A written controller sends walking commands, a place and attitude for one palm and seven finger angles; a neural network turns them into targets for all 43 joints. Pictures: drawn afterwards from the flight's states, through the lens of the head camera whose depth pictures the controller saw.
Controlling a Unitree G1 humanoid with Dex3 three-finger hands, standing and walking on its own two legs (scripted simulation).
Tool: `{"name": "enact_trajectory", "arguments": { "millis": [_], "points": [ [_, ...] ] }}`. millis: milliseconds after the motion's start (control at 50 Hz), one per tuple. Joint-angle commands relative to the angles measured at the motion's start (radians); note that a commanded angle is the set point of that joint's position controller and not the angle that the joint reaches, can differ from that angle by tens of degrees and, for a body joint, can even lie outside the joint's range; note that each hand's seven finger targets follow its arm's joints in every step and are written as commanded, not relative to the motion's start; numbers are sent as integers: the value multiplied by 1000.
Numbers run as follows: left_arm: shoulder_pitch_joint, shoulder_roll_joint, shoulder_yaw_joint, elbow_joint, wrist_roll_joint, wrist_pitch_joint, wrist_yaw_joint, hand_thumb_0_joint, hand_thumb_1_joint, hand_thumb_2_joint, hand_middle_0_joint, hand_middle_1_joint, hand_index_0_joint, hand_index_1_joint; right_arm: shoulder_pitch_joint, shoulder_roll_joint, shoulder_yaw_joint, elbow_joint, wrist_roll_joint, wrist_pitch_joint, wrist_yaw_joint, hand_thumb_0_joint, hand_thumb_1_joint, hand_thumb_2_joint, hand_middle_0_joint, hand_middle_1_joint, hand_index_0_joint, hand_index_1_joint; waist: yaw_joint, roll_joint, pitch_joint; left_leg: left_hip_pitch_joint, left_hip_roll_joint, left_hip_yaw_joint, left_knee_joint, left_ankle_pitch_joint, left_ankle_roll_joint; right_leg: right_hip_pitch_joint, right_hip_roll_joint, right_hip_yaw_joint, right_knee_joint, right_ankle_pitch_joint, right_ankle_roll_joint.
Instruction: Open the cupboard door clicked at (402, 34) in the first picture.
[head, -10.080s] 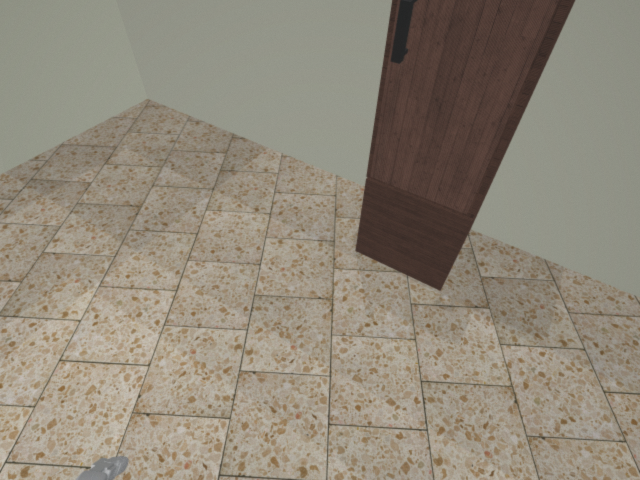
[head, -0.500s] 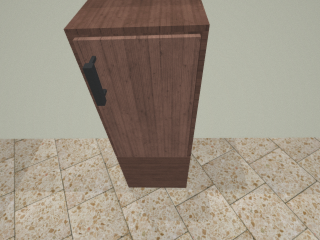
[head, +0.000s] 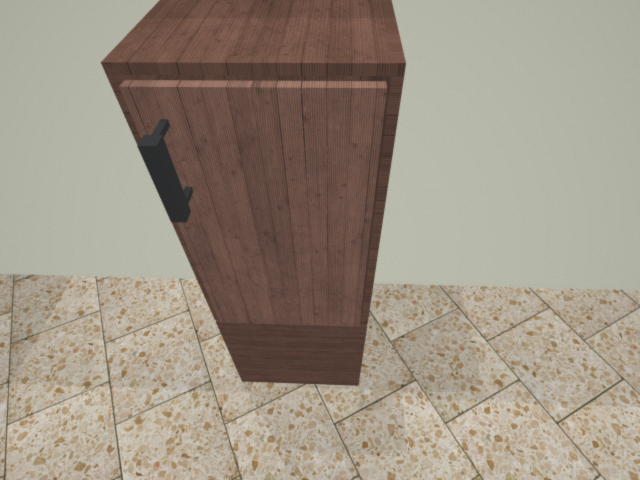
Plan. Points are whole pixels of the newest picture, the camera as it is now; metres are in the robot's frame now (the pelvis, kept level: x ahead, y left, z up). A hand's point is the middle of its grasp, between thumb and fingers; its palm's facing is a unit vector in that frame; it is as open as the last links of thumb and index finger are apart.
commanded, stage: come to a stop and stand still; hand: left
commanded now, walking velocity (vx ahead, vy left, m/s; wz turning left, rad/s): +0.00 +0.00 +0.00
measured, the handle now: (171, 172) +0.48 +0.24 +0.13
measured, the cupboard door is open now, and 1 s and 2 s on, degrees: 0 0 0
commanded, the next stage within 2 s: look again from close up in 0.24 s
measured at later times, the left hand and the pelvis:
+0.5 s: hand out of the picture +0.00 +0.17 -0.17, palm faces +0.04 -0.98 -0.20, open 7.3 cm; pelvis +0.00 -0.01 +0.00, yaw +0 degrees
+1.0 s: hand out of the picture -0.01 +0.17 -0.18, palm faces +0.04 -0.98 -0.18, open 7.3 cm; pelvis -0.01 +0.00 +0.00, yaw +0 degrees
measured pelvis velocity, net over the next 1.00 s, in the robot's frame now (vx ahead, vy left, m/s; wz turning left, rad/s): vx -0.01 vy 0.00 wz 0.00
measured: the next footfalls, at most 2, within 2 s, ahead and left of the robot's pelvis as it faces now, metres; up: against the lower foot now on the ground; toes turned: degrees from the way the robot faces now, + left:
none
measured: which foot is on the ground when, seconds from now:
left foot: down 0.00-1.00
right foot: down 0.00-1.00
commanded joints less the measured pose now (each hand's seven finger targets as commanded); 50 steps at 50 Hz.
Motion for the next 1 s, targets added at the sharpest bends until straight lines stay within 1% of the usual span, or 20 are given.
{"name": "enact_trajectory", "arguments": {
  "millis": [0,60,100,140,160,200,220,260,320,380,440,560,620,680,720,760,820,860,900,980],
  "points": [
    [55,109,14,-29,4,-20,3,0,900,900,-200,-300,-200,-300,88,-76,-15,-15,-2,-11,-4,0,-900,-900,200,300,200,300,-5,-39,8,-59,87,-57,-52,190,29,72,-139,141,-75,348,-14],
    [55,112,14,-28,2,-21,2,0,900,900,-200,-300,-200,-300,89,-79,-14,-13,-2,-10,-5,0,-900,-900,200,300,200,300,-5,-23,13,-62,89,-56,-53,182,27,71,-139,144,-82,332,-15],
    [60,105,15,-28,3,-20,2,0,900,900,-200,-300,-200,-300,89,-70,-15,-10,-2,-9,-6,0,-900,-900,200,300,200,300,-4,-28,27,-65,89,-53,-58,168,27,65,-135,145,-95,313,-15],
    [62,107,13,-26,2,-20,2,0,900,900,-200,-300,-200,-300,90,-75,-13,-11,-2,-8,-6,0,-900,-900,200,300,200,300,-4,-32,32,-73,87,-56,-58,152,26,62,-135,152,-104,285,-15],
    [63,106,13,-25,2,-20,1,0,900,900,-200,-300,-200,-300,87,-74,-14,-9,-2,-9,-6,0,-900,-900,200,300,200,300,-3,-24,31,-70,85,-56,-57,160,26,65,-136,152,-105,292,-15],
    [66,105,14,-25,3,-20,1,0,900,900,-200,-300,-200,-300,92,-69,-14,-7,-2,-9,-6,0,-900,-900,200,300,200,300,-4,-37,30,-66,87,-54,-62,159,25,69,-133,146,-107,294,-14],
    [69,103,13,-23,2,-20,1,0,900,900,-200,-300,-200,-300,92,-74,-14,-5,-2,-10,-7,0,-900,-900,200,300,200,300,-2,-20,29,-66,86,-55,-58,160,25,67,-133,149,-109,289,-13],
    [71,103,13,-22,1,-20,1,0,900,900,-200,-300,-200,-300,97,-72,-13,-3,-2,-10,-7,0,-900,-900,200,300,200,300,-2,-25,27,-69,89,-54,-61,156,25,72,-133,147,-109,283,-14],
    [72,100,14,-21,2,-19,1,0,900,900,-200,-300,-200,-300,101,-69,-13,0,-2,-11,-8,0,-900,-900,200,300,200,300,0,-7,31,-75,91,-56,-67,161,25,76,-129,141,-108,273,-13],
    [78,94,13,-18,1,-19,1,0,900,900,-200,-300,-200,-300,106,-65,-13,3,-2,-11,-8,0,-900,-900,200,300,200,300,1,-27,32,-79,90,-57,-68,144,26,71,-128,143,-114,243,-14],
    [79,91,12,-20,1,-17,1,0,900,900,-200,-300,-200,-300,113,-62,-11,7,-2,-12,-8,0,-900,-900,200,300,200,300,1,-12,48,-87,92,-61,-73,144,27,63,-124,141,-114,223,-14],
    [86,87,11,-16,1,-17,2,0,900,900,-200,-300,-200,-300,122,-56,-12,12,-1,-12,-9,0,-900,-900,200,300,200,300,3,-33,49,-89,91,-61,-72,140,28,65,-126,136,-114,219,-12],
    [86,84,11,-18,2,-17,3,0,900,900,-200,-300,-200,-300,131,-54,-13,14,-1,-14,-9,0,-900,-900,200,300,200,300,3,-15,45,-88,92,-65,-73,154,30,68,-123,135,-107,229,-12],
    [89,85,10,-15,0,-17,3,0,900,900,-200,-300,-200,-300,132,-53,-11,16,-1,-13,-10,0,-900,-900,200,300,200,300,3,-28,53,-94,91,-64,-73,136,28,63,-125,138,-110,215,-14],
    [90,78,10,-16,2,-16,3,0,900,900,-200,-300,-200,-300,132,-49,-12,17,-1,-14,-10,0,-900,-900,200,300,200,300,3,-17,62,-95,93,-68,-76,148,31,56,-121,135,-109,214,-13],
    [93,80,10,-15,1,-17,3,0,900,900,-200,-300,-200,-300,136,-50,-12,16,-2,-14,-10,0,-900,-900,200,300,200,300,2,-22,54,-92,93,-67,-75,149,31,60,-123,135,-106,218,-14],
    [92,73,10,-13,3,-14,3,0,900,900,-200,-300,-200,-300,136,-47,-11,18,-2,-14,-10,0,-900,-900,200,300,200,300,5,-9,71,-98,97,-69,-82,145,33,47,-118,129,-104,191,-12],
    [96,74,10,-15,3,-15,3,0,900,900,-200,-300,-200,-300,137,-48,-13,17,-2,-15,-10,0,-900,-900,200,300,200,300,4,-11,58,-93,96,-69,-79,145,34,51,-118,135,-104,192,-12],
    [92,71,10,-14,3,-12,3,0,900,900,-200,-300,-200,-300,137,-43,-11,16,-1,-14,-11,0,-900,-900,200,300,200,300,3,-12,79,-103,98,-74,-88,136,34,40,-115,129,-105,171,-12],
    [99,69,9,-11,3,-13,2,0,900,900,-200,-300,-200,-300,133,-45,-12,17,-2,-15,-11,0,-900,-900,200,300,200,300,6,-9,72,-101,95,-72,-82,134,36,40,-118,134,-106,169,-11]
  ]
}}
